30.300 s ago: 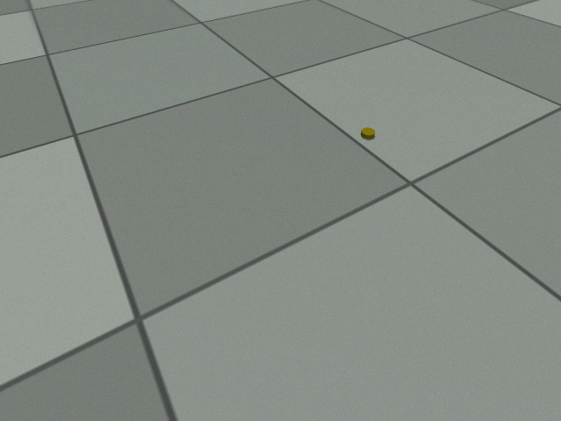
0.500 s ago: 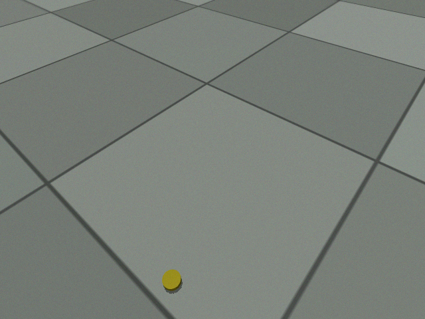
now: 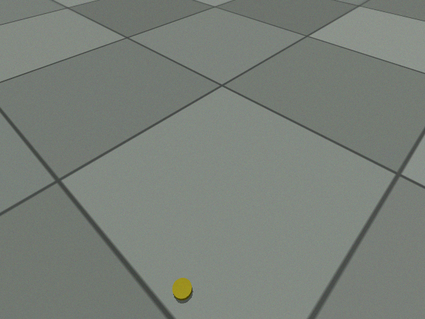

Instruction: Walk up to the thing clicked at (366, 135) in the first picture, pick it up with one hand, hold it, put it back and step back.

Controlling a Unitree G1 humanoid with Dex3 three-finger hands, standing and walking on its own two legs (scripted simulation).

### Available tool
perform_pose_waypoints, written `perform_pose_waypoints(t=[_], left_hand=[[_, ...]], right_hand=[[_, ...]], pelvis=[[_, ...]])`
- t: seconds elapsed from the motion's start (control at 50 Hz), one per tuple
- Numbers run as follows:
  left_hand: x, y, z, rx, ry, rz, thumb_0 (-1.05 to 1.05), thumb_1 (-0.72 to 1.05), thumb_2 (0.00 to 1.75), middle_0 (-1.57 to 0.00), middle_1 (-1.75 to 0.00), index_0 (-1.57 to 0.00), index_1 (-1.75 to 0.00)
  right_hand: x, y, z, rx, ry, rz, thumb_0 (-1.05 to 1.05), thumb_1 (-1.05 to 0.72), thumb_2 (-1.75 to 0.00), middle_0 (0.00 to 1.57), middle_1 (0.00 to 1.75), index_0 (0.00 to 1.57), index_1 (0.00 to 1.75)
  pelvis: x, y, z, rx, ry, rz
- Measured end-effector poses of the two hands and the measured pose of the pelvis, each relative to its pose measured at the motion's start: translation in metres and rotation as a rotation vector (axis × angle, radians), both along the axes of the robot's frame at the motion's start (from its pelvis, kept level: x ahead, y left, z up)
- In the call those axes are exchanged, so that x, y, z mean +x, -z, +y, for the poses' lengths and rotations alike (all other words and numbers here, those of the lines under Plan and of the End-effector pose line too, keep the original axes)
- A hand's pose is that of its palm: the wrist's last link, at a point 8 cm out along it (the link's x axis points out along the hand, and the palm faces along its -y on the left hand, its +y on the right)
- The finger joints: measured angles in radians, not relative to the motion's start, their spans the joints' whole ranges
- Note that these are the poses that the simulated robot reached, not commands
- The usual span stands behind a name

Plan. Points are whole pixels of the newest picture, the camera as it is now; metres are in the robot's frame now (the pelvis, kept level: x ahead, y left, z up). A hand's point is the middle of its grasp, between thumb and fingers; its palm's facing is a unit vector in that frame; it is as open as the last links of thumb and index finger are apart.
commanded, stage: walk up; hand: left
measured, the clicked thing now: (182, 288) +0.42 +0.16 -0.75
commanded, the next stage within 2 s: none
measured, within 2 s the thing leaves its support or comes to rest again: neither
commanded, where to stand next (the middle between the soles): +0.00 -0.04 m, yaw -5 degrees
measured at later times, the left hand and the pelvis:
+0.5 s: hand out of the picture +0.07 +0.21 -0.17, palm faces -0.13 -0.91 -0.40, open 7.4 cm; pelvis -0.05 -0.06 -0.04, yaw -5 degrees
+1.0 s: hand out of the picture -0.02 +0.31 -0.15, palm faces +0.00 -0.86 -0.50, open 7.4 cm; pelvis -0.05 +0.00 -0.02, yaw -2 degrees
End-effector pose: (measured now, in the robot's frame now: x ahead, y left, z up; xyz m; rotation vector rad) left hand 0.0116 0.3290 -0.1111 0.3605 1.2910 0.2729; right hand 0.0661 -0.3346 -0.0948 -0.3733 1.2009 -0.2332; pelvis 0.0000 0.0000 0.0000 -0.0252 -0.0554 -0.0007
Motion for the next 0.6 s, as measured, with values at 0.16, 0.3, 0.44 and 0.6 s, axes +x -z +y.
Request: perform_pose_waypoints(t=[0.16, 0.3, 0.44, 0.6], left_hand=[[0.039, 0.018, 0.015, -0.029, 0.030, 0.061, 0.01, 0.90, 0.90, -0.20, -0.30, -0.20, -0.30], [0.064, 0.027, -0.008, -0.058, 0.111, 0.018, 0.01, 0.90, 0.90, -0.20, -0.30, -0.20, -0.30], [0.071, 0.029, -0.054, -0.033, 0.172, -0.068, 0.01, 0.90, 0.90, -0.20, -0.30, -0.20, -0.30], [0.032, -0.003, -0.098, 0.011, 0.185, -0.065, 0.01, 0.90, 0.90, -0.21, -0.30, -0.21, -0.30]], right_hand=[[0.005, -0.006, 0.025, -0.070, 0.028, 0.008, 0.01, -0.90, -0.90, 0.20, 0.30, 0.21, 0.30], [-0.002, -0.009, -0.006, -0.145, 0.043, -0.059, 0.01, -0.90, -0.90, 0.21, 0.30, 0.21, 0.30], [-0.021, 0.019, -0.060, -0.138, 0.039, -0.110, 0.01, -0.90, -0.90, 0.21, 0.30, 0.21, 0.30], [-0.052, 0.043, -0.072, -0.010, 0.104, -0.092, 0.01, -0.91, -0.90, 0.20, 0.30, 0.21, 0.30]], pelvis=[[0.001, 0.001, 0.006, 0.031, 0.019, 0.021], [-0.009, 0.012, -0.008, 0.050, 0.073, 0.023], [-0.038, 0.037, -0.044, 0.046, 0.114, 0.022], [-0.064, 0.023, -0.066, 0.074, 0.117, 0.037]])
